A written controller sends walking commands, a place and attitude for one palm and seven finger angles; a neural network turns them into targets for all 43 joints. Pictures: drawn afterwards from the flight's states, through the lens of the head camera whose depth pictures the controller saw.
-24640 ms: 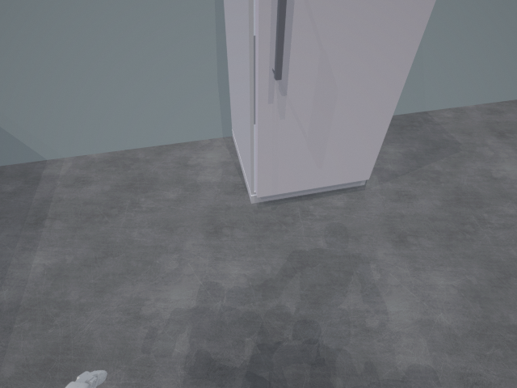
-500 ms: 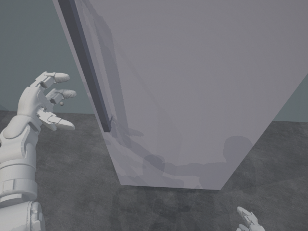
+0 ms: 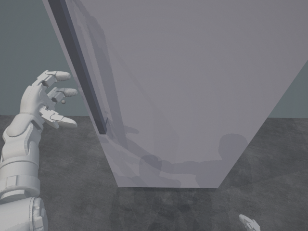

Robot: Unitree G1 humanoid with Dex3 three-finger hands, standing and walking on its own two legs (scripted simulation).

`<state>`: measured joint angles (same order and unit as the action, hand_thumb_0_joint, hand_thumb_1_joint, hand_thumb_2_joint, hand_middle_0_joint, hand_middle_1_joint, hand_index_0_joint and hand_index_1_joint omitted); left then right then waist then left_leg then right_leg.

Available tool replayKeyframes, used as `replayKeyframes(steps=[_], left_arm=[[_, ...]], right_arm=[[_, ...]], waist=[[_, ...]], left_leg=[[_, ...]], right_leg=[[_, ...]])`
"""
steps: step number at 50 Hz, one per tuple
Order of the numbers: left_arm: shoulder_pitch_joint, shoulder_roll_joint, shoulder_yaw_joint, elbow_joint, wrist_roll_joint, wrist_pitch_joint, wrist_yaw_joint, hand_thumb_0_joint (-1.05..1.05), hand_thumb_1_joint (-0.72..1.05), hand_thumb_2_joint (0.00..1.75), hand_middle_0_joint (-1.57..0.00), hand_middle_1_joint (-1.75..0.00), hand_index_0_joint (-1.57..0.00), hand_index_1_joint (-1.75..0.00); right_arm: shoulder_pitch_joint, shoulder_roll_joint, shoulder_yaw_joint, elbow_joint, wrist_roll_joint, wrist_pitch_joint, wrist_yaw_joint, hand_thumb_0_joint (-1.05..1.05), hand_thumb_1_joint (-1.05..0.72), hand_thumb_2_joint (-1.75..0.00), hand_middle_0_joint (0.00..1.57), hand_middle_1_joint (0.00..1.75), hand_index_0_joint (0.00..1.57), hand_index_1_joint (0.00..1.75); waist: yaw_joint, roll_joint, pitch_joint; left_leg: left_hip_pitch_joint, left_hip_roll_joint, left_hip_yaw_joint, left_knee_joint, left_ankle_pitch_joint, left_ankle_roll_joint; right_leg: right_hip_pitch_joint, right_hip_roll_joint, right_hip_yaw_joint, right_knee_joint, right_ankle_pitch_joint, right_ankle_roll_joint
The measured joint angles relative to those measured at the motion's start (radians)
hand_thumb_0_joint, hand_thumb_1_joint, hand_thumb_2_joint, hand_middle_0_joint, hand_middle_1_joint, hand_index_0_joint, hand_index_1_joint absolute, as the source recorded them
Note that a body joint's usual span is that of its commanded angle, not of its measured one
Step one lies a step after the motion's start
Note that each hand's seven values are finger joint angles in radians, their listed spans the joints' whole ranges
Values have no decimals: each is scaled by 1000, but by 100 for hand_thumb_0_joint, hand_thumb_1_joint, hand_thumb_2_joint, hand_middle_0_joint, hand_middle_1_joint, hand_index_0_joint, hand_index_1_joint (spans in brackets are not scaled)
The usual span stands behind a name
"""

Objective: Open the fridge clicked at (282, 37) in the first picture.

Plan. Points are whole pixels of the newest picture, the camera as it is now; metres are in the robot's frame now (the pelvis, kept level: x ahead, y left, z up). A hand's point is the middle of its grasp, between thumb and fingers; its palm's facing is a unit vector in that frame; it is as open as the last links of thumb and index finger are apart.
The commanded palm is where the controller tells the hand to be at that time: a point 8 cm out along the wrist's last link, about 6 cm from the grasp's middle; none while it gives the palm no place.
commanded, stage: move the hooked fingers beside the handle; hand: left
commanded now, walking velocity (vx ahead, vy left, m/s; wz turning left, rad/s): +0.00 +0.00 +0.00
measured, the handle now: (88, 77) +0.45 +0.18 +0.18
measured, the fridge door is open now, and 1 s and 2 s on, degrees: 0 0 0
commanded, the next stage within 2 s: feel for the door with the fingertips in 0.88 s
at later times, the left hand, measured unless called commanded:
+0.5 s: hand (65, 106) +0.38 +0.23 +0.15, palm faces +0.04 -1.00 -0.01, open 14.0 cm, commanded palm +0.35 +0.28 +0.15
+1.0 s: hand (60, 102) +0.39 +0.25 +0.15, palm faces +0.03 -1.00 +0.00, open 14.0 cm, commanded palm +0.36 +0.29 +0.14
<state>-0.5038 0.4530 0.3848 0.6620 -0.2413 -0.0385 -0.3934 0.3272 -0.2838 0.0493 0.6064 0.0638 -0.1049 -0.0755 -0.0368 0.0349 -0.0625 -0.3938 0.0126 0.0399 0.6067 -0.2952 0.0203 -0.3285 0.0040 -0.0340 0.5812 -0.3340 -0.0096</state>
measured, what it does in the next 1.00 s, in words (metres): stands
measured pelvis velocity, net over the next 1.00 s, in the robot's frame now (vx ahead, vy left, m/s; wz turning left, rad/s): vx -0.01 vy -0.01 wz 0.01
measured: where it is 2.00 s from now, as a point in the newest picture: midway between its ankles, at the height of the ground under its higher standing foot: outside the picture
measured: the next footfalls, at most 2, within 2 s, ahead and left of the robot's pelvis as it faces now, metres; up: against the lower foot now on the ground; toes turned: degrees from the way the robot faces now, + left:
none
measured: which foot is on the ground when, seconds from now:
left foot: down 0.00-1.00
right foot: down 0.00-1.00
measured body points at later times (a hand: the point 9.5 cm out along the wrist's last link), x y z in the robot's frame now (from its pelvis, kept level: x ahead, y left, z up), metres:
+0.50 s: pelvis -0.02 -0.01 +0.00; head +0.00 -0.02 +0.45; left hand +0.37 +0.28 +0.15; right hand +0.13 -0.26 -0.10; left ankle +0.01 +0.11 -0.73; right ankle -0.02 -0.11 -0.73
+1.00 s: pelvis -0.01 -0.01 +0.00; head +0.02 -0.01 +0.45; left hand +0.38 +0.30 +0.15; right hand +0.11 -0.26 -0.10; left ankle +0.01 +0.11 -0.73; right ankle -0.02 -0.11 -0.73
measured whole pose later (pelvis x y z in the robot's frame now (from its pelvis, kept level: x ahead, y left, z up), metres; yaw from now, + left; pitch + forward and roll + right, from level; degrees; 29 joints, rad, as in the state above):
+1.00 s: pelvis -0.01 -0.01 +0.00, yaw +1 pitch +5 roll -1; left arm -0.55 0.48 0.39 0.73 -0.23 -0.08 -0.39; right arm 0.32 -0.29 0.05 0.62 0.07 -0.10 -0.09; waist -0.04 0.03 -0.05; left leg -0.42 0.02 0.02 0.64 -0.30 0.01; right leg -0.35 0.01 -0.05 0.60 -0.34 -0.02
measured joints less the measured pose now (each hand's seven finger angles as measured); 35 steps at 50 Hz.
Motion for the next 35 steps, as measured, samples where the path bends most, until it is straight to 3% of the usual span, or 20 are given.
replayKeyframes(steps=[6,15,21,27,31,35], left_arm=[[46,-5,15,-43,2,1,19,-1,-50,30,-30,-120,-31,-120],[7,-19,-44,-47,-13,10,9,-1,-50,30,-30,-120,-30,-120],[-32,-25,-60,17,5,20,29,-1,-50,30,-30,-120,-31,-120],[-52,-13,-24,47,23,-29,50,-1,-50,30,-30,-120,-31,-120],[-61,14,-4,76,13,-49,26,-1,-50,30,-30,-120,-31,-120],[-69,44,-9,115,3,-30,-7,-1,-50,30,-30,-120,-30,-120]], right_arm=[[-5,9,4,-10,2,6,-3,1,-90,-90,20,30,20,30],[-34,3,8,12,8,-6,-20,1,-90,-90,20,30,20,30],[-55,3,12,5,6,-7,-19,1,-90,-90,20,30,20,30],[-45,5,15,5,-1,-6,-19,1,-90,-90,20,30,20,30],[-20,3,16,17,2,-3,-20,1,-90,-90,20,30,20,30],[3,-5,10,23,8,2,-21,1,-90,-90,20,30,20,30]], waist=[[11,1,8],[31,6,11],[18,3,13],[7,-3,25],[4,-3,16],[3,0,8]], left_leg=[[11,2,-3,1,1,-2],[12,-3,-27,2,13,-5],[-1,-4,-29,7,19,-7],[-8,3,-23,8,21,-11],[-6,7,-20,8,16,-12],[-14,8,-21,13,12,-12]], right_leg=[[12,2,-3,1,0,-3],[25,-1,-27,-3,5,-6],[8,-2,-29,9,6,-8],[-3,5,-23,14,9,-12],[-2,8,-19,12,7,-13],[-8,9,-19,14,4,-13]])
